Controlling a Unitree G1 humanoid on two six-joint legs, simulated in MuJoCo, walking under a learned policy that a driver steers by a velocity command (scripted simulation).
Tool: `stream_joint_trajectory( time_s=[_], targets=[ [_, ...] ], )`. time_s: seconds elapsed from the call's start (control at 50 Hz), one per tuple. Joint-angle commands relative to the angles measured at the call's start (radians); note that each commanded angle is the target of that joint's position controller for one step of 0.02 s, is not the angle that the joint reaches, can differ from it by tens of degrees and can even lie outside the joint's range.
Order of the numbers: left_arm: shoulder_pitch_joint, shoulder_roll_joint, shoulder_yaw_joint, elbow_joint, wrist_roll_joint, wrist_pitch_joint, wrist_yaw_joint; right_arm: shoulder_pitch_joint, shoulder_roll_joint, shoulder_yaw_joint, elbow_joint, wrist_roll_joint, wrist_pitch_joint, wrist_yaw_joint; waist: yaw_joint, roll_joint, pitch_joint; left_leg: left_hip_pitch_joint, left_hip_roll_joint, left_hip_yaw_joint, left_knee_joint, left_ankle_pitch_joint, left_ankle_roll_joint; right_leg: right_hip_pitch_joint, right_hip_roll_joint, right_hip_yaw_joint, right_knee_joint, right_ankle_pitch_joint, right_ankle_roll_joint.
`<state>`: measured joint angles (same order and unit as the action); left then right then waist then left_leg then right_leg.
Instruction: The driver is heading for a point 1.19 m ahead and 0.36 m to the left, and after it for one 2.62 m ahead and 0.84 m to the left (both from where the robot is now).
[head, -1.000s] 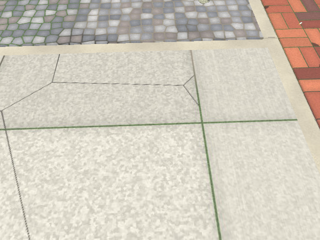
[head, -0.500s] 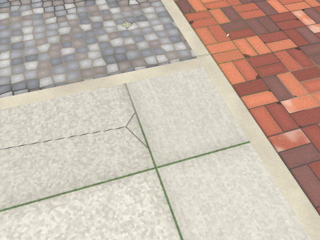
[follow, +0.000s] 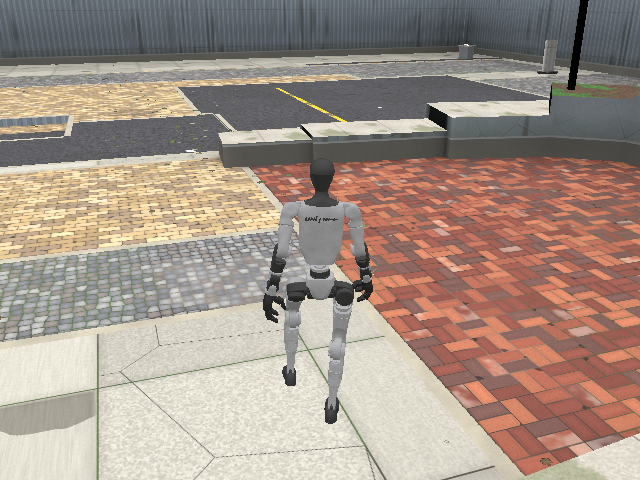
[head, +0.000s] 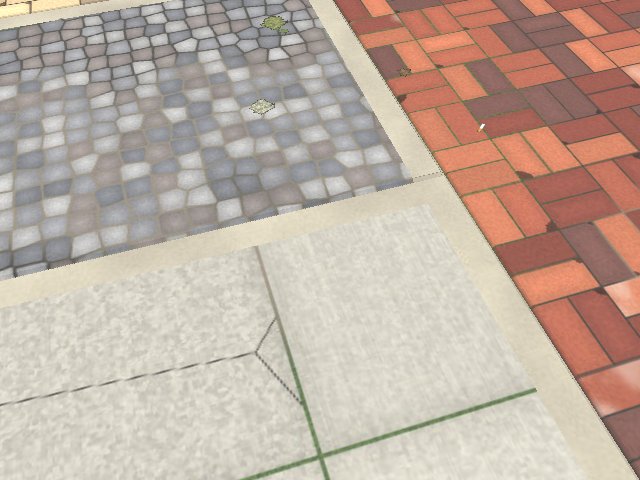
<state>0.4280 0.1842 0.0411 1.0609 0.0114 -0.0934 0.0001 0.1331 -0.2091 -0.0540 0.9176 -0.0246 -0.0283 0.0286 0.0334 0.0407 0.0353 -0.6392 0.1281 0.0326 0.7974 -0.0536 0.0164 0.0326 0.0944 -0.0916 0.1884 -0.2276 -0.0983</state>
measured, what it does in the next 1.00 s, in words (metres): walks ahead: left foot, then right foot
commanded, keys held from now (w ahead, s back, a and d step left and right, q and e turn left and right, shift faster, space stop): w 0.74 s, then w+q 0.26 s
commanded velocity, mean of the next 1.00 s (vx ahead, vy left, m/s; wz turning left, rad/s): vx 0.50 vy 0.00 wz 0.05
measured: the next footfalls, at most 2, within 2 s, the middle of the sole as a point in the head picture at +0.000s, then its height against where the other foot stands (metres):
left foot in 0.18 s outside the picture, level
right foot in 0.74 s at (387, 437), level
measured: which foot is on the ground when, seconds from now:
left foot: up 0.00-0.16, down 0.18-0.74, up 0.76-1.00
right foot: down 0.00-0.20, up 0.22-0.72, down 0.74-1.00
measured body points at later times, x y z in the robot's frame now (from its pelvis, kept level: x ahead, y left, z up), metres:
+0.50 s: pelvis +0.28 +0.05 +0.00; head +0.29 +0.06 +0.45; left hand +0.39 +0.29 -0.14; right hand +0.24 -0.19 -0.14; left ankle +0.24 +0.11 -0.74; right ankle +0.38 -0.11 -0.68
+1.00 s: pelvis +0.55 -0.01 +0.00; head +0.57 -0.02 +0.45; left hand +0.54 +0.25 -0.14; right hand +0.63 -0.25 -0.15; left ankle +0.57 +0.15 -0.66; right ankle +0.55 -0.07 -0.74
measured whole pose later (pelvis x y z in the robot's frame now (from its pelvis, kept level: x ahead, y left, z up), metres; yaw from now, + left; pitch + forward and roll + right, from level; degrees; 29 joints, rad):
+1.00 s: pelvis +0.55 -0.01 +0.00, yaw +6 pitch +0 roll +0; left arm 0.33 0.20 0.05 1.01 0.02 -0.11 0.01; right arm 0.25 -0.23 -0.07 0.96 -0.03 -0.03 0.03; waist 0.00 0.04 0.04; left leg -0.58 0.09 -0.02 1.09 -0.18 0.07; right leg -0.10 0.05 -0.18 0.29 -0.19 -0.09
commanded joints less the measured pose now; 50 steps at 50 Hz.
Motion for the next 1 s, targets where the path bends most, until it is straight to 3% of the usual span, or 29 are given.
stream_joint_trajectory(
  time_s=[0.02,0.08,0.12,0.14,0.16,0.18,0.2,0.22,0.24,0.26,0.28,0.3,0.32,0.36,0.42,0.52,0.64,0.7,0.72,0.74,0.76,0.78,0.8,0.82,0.84,0.88,0.92,1.0],
  targets=[
    [0.059,0.125,0.016,-0.021,0.003,-0.012,0.006,-0.115,-0.032,0.005,-0.083,0.004,-0.013,0.001,0.013,-0.107,0.078,-0.012,-0.038,0.046,-0.115,0.057,0.011,-0.023,-0.274,0.116,-0.064,0.446,-0.101],
    [0.082,0.137,0.017,-0.004,0.011,-0.008,0.015,-0.159,-0.048,0.004,-0.109,0.003,-0.021,-0.001,0.015,-0.107,0.090,-0.013,-0.058,0.048,-0.187,0.010,0.047,0.077,-0.311,0.116,-0.025,0.528,-0.102],
    [0.053,0.152,0.020,-0.004,0.015,-0.007,0.022,-0.118,-0.061,-0.002,-0.106,0.003,-0.030,-0.005,-0.020,-0.110,0.070,0.073,-0.092,0.062,-0.230,-0.065,0.082,0.105,-0.322,0.095,0.052,0.712,-0.087],
    [0.036,0.163,0.023,-0.004,0.018,-0.007,0.024,-0.052,-0.073,-0.010,-0.086,0.003,-0.035,-0.011,-0.051,-0.118,0.033,0.166,-0.125,0.075,-0.244,-0.107,0.101,0.107,-0.320,0.085,0.134,0.851,-0.074],
    [0.019,0.170,0.025,-0.005,0.019,-0.003,0.023,0.078,-0.090,-0.021,-0.043,0.000,-0.042,-0.019,-0.108,-0.109,-0.033,0.309,-0.161,0.089,-0.286,-0.112,0.122,0.095,-0.300,0.067,0.287,0.921,-0.061],
    [0.007,0.161,0.021,-0.012,0.012,0.000,0.020,0.259,-0.122,-0.037,0.017,-0.013,-0.052,-0.029,-0.179,-0.074,-0.131,0.552,-0.132,0.054,-0.327,-0.073,0.151,-0.024,-0.256,0.037,0.507,0.796,-0.041],
    [0.049,0.097,0.004,-0.047,-0.014,0.000,0.012,0.408,-0.226,-0.063,0.040,-0.038,-0.057,-0.039,-0.196,0.070,-0.269,0.834,0.133,-0.276,-0.357,-0.181,0.224,-0.293,-0.163,-0.013,0.855,0.381,-0.009],
    [0.125,0.076,0.009,-0.046,-0.032,-0.003,-0.001,0.386,-0.263,-0.074,0.043,-0.016,-0.043,-0.026,-0.140,0.241,-0.359,0.963,0.305,-0.737,-0.529,-0.208,0.339,-0.558,0.015,0.060,1.144,-0.291,0.010],
    [0.031,0.139,0.024,-0.060,-0.009,0.003,0.003,0.246,-0.221,-0.064,0.017,0.010,-0.036,-0.020,-0.098,0.074,-0.218,0.837,0.257,-0.623,-0.545,-0.297,0.302,-0.646,-0.072,0.158,1.190,-0.216,-0.008],
    [-0.052,0.131,0.023,-0.082,-0.003,-0.001,-0.002,0.161,-0.144,-0.042,0.001,0.014,-0.040,-0.018,-0.084,0.001,-0.095,0.686,0.223,-0.480,-0.570,-0.285,0.274,-0.659,-0.114,0.150,1.148,-0.132,-0.009],
    [-0.074,0.106,0.021,-0.085,-0.003,-0.001,-0.006,0.128,-0.093,-0.026,0.007,0.009,-0.046,-0.016,-0.053,-0.031,-0.026,0.572,0.174,-0.377,-0.611,-0.218,0.232,-0.623,-0.152,0.143,1.072,-0.080,-0.008],
    [-0.075,0.092,0.021,-0.089,0.014,0.010,-0.009,0.131,-0.062,-0.015,0.024,0.011,-0.054,-0.021,-0.026,-0.008,0.001,0.503,0.132,-0.301,-0.628,-0.145,0.201,-0.578,-0.176,0.144,1.011,-0.056,0.001],
    [-0.046,0.070,0.016,-0.077,0.024,0.025,-0.015,0.139,-0.048,-0.008,0.037,0.011,-0.061,-0.024,-0.006,0.007,0.001,0.463,0.103,-0.242,-0.642,-0.097,0.184,-0.533,-0.184,0.137,0.981,-0.042,0.013],
    [-0.051,0.060,0.016,-0.081,0.028,0.042,-0.023,0.196,-0.072,-0.010,0.061,0.012,-0.076,-0.027,0.004,0.008,-0.003,0.455,0.086,-0.192,-0.654,0.009,0.191,-0.535,-0.186,0.114,0.949,-0.021,0.031],
    [-0.176,0.072,0.015,-0.128,0.026,0.056,-0.029,0.245,-0.102,-0.013,0.075,0.015,-0.081,-0.027,-0.010,0.005,0.036,0.480,0.074,-0.147,-0.697,0.019,0.198,-0.646,-0.214,0.088,0.848,0.070,0.062],
    [-0.368,0.062,0.004,-0.195,0.013,0.052,-0.033,0.324,-0.094,-0.005,0.092,0.016,-0.079,-0.027,-0.059,0.014,0.062,0.560,0.044,-0.083,-0.700,0.135,0.178,-0.689,-0.203,0.044,0.587,0.209,0.088],
    [-0.490,0.072,0.000,-0.248,0.011,0.039,-0.030,0.395,-0.105,-0.006,0.123,0.003,-0.073,-0.040,-0.090,0.033,0.076,0.731,0.089,-0.064,-0.632,0.304,0.180,-0.673,-0.160,0.018,0.410,0.184,0.046],
    [-0.404,0.095,0.013,-0.234,0.012,0.025,-0.021,0.352,-0.128,-0.012,0.123,-0.002,-0.069,-0.048,-0.034,0.045,0.035,0.764,0.102,-0.039,-0.495,0.587,0.154,-0.517,-0.104,-0.002,0.346,0.071,-0.004],
    [-0.285,0.110,0.024,-0.195,0.014,0.018,-0.014,0.336,-0.136,-0.015,0.123,-0.001,-0.065,-0.047,0.017,0.038,-0.025,0.754,0.085,-0.022,-0.358,0.680,0.140,-0.380,-0.070,-0.017,0.304,0.067,-0.026],
    [-0.109,0.140,0.039,-0.136,0.027,0.007,-0.005,0.322,-0.128,-0.011,0.116,0.004,-0.062,-0.045,0.087,0.003,-0.121,0.657,0.042,0.013,-0.154,0.605,0.120,-0.148,-0.080,0.000,0.262,0.109,-0.055],
    [0.052,0.235,0.064,-0.112,0.057,-0.001,0.008,0.348,-0.065,0.008,0.078,0.031,-0.064,-0.036,0.117,-0.126,-0.257,0.376,-0.031,0.050,0.174,0.242,0.088,0.158,-0.334,0.298,0.245,0.018,-0.125],
    [0.060,0.298,0.080,-0.113,0.048,0.009,-0.001,0.451,-0.013,0.014,0.077,0.052,-0.060,-0.033,0.067,-0.291,-0.351,0.099,-0.204,0.024,0.472,-0.500,0.069,0.305,-0.559,0.726,0.114,0.010,-0.232],
    [-0.039,0.239,0.070,-0.128,0.014,0.019,-0.007,0.357,-0.106,-0.012,0.078,0.027,-0.051,-0.039,0.045,-0.120,-0.241,0.036,-0.133,-0.095,0.523,-0.418,0.088,0.184,-0.500,0.658,0.087,-0.084,-0.189],
    [-0.139,0.169,0.049,-0.145,0.008,0.016,-0.009,0.284,-0.096,-0.012,0.056,0.024,-0.055,-0.033,0.015,-0.088,-0.101,0.028,-0.093,-0.095,0.482,-0.320,0.089,0.021,-0.464,0.501,0.048,-0.070,-0.151],
    [-0.184,0.120,0.036,-0.147,0.012,0.008,-0.011,0.262,-0.073,-0.010,0.057,0.022,-0.054,-0.030,-0.010,-0.067,-0.042,0.062,-0.059,-0.092,0.425,-0.258,0.089,-0.081,-0.416,0.392,0.005,-0.013,-0.107],
    [-0.185,0.076,0.021,-0.127,0.006,-0.005,0.000,0.289,-0.049,-0.011,0.069,-0.003,-0.027,-0.017,-0.053,-0.110,-0.005,0.134,-0.033,-0.087,0.365,-0.214,0.071,-0.187,-0.351,0.240,-0.036,0.084,-0.051],
    [-0.135,0.090,0.022,-0.108,0.003,-0.023,0.005,0.275,-0.035,-0.013,0.060,-0.005,-0.006,-0.006,-0.064,-0.104,-0.004,0.124,-0.034,-0.076,0.356,-0.184,0.061,-0.191,-0.343,0.170,-0.049,0.182,-0.045],
    [-0.073,0.113,0.026,-0.094,0.003,-0.032,0.010,0.134,-0.036,-0.014,0.007,-0.001,0.012,0.005,-0.053,-0.098,0.036,-0.021,-0.015,-0.054,0.282,-0.052,0.043,-0.149,-0.327,0.053,-0.072,0.269,-0.028]
  ],
)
